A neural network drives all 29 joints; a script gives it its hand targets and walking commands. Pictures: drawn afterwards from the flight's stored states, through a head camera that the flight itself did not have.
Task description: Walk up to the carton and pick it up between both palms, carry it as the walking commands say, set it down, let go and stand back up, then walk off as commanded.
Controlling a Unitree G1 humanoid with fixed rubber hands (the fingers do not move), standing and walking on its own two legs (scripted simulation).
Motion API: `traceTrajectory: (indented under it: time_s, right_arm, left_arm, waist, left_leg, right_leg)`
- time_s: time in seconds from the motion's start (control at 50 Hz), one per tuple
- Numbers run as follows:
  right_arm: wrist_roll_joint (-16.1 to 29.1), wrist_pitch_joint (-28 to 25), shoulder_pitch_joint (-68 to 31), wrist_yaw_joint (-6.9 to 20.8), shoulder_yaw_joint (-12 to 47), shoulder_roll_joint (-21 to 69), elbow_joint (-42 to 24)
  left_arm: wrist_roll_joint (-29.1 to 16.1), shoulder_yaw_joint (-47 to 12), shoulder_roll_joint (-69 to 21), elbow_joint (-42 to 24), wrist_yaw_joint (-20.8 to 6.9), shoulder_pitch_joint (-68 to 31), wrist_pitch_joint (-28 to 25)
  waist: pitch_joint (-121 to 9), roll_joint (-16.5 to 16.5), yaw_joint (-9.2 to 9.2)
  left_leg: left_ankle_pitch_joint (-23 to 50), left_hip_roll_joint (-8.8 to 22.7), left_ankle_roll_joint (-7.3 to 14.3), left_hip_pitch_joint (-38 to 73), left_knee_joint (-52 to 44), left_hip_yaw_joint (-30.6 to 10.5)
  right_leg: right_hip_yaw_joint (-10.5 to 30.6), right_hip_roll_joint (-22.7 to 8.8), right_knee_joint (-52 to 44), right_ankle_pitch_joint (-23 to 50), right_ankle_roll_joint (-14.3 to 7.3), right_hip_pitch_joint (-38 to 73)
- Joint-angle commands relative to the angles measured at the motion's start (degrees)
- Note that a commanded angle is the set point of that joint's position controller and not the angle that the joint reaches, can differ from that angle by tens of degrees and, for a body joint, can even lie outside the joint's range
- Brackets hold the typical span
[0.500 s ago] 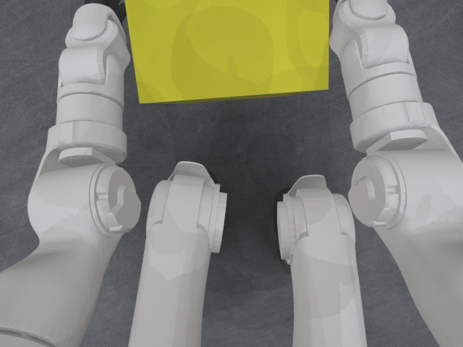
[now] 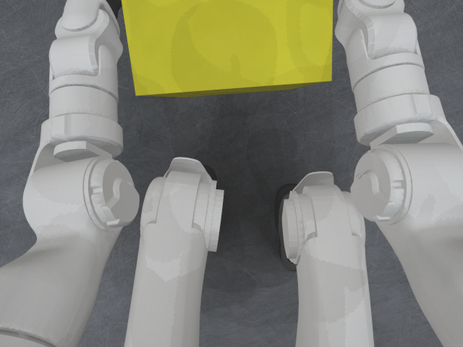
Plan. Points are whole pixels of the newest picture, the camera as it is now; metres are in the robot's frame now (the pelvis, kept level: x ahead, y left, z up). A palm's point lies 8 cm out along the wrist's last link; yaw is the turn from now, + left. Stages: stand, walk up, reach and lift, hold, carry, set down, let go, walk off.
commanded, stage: set down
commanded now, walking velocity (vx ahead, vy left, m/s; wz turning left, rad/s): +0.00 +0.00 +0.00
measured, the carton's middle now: (228, 3) +0.55 +0.07 -0.23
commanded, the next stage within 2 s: let go in 1.90 s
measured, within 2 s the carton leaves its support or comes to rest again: neither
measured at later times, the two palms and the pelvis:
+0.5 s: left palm out of the picture +0.52 +0.24 -0.17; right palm out of the picture +0.57 -0.10 -0.17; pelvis +0.01 +0.00 +0.01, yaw +0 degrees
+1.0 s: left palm out of the picture +0.53 +0.26 -0.06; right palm out of the picture +0.58 -0.10 -0.06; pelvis +0.01 +0.01 +0.06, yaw +1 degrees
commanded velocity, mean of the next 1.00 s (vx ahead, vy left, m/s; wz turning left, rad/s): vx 0.00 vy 0.00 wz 0.00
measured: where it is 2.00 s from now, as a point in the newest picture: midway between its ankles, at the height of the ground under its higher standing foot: (244, 232)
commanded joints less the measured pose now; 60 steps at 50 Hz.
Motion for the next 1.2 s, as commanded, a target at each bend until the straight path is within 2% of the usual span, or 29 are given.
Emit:
traceTrajectory:
  time_s: [0.0, 0.14, 0.22, 0.28, 0.36, 0.46, 0.58, 0.68, 0.78, 0.9, 1.18]
  right_arm:
    - [3.0, -0.3, -24.9, 10.2, 14.3, 38.6, 0.2]
    - [2.8, -1.7, -23.0, 6.8, 11.8, 25.7, 1.4]
    - [3.3, -2.8, -20.0, 2.4, 8.9, 8.8, 1.2]
    - [5.2, -4.2, -16.9, -1.7, 7.9, -7.0, 0.7]
    - [8.8, -5.6, -17.0, -3.0, 11.2, -10.4, -0.7]
    - [11.6, -6.5, -15.4, -2.6, 13.4, -12.1, -1.1]
    - [13.8, -6.5, -15.5, -1.9, 15.1, -13.9, -1.5]
    - [14.3, -4.9, -15.0, -2.6, 14.4, -14.9, -6.7]
    - [12.8, -3.0, -12.6, -2.8, 11.8, -14.8, -8.8]
    - [9.5, -2.3, -8.6, -2.3, 8.4, -13.4, -7.9]
    - [7.1, -1.1, -5.4, -1.5, 6.8, -10.9, -10.9]
  left_arm:
    - [-4.1, -17.0, -37.3, -0.6, -11.7, -29.5, -1.3]
    - [-3.3, -11.8, -24.4, 0.8, -7.7, -26.8, -3.4]
    - [-3.2, -7.3, -7.3, 2.2, -2.2, -23.0, -5.8]
    - [-5.2, -5.7, 8.0, 3.9, 2.9, -18.2, -8.4]
    - [-9.0, -8.2, 12.1, 6.8, 5.6, -16.7, -10.7]
    - [-13.1, -10.7, 13.7, 7.6, 6.1, -15.6, -12.1]
    - [-15.9, -12.1, 14.7, 6.6, 5.7, -15.0, -11.7]
    - [-16.8, -12.4, 15.2, 0.0, 6.1, -14.5, -9.7]
    - [-15.6, -11.9, 14.2, -4.0, 6.5, -12.7, -7.3]
    - [-13.0, -10.5, 11.9, -5.0, 6.1, -9.2, -5.9]
    - [-10.1, -7.2, 10.6, -7.4, 4.6, -4.2, -4.9]
  waist:
    - [-53.7, -2.7, 3.06]
    - [-55.9, -2.8, 3.11]
    - [-59.2, -2.6, 3.07]
    - [-61.8, -1.8, 2.75]
    - [-67.1, -1.1, 3.85]
    - [-70.5, -2.5, 3.81]
    - [-72.7, -3.5, 3.84]
    - [-83.4, -2.0, 3.15]
    - [-84.5, 0.6, 2.07]
    - [-80.8, 1.9, 0.95]
    - [-83.7, -1.2, 2.0]
  left_leg:
    - [11.5, -1.7, 0.9, 28.4, -7.8, 4.1]
    - [11.5, -1.2, 0.2, 30.1, -7.8, 4.3]
    - [12.7, -0.7, -0.3, 32.1, -8.0, 4.4]
    - [15.4, -0.1, -0.5, 35.2, -8.0, 4.3]
    - [22.1, 0.7, -0.1, 38.0, -7.1, 3.5]
    - [26.5, 1.2, 0.4, 38.0, -7.0, 3.0]
    - [26.3, 1.5, 1.1, 39.7, -7.3, 2.5]
    - [28.0, 1.1, 1.1, 48.7, -9.1, 2.7]
    - [26.4, 0.4, 0.6, 51.4, -12.5, 3.1]
    - [25.2, -0.1, 0.0, 50.7, -18.2, 3.1]
    - [27.4, -0.7, 0.2, 53.9, -31.9, 4.0]
  right_leg:
    - [-2.7, -0.8, -11.9, 8.7, -1.6, 20.1]
    - [-3.0, -1.4, -11.9, 9.1, -1.0, 22.8]
    - [-2.6, -2.2, -12.1, 10.7, -0.3, 26.3]
    - [-2.2, -3.4, -12.5, 12.7, 0.5, 28.0]
    - [-1.4, -4.3, -11.9, 17.5, 1.0, 27.7]
    - [-1.1, -4.9, -11.4, 20.9, 1.2, 26.8]
    - [-1.6, -5.5, -11.3, 18.8, 0.9, 25.0]
    - [-3.1, -5.2, -13.2, 18.3, 0.6, 27.5]
    - [-4.0, -4.7, -16.6, 15.7, 0.0, 25.7]
    - [-4.1, -4.2, -22.0, 14.4, -0.3, 24.0]
    - [-3.0, -3.5, -35.6, 18.9, 0.4, 36.6]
